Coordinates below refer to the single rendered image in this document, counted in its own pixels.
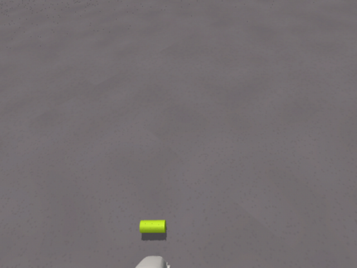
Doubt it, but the can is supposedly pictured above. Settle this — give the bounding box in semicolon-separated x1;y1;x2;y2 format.
139;220;166;233

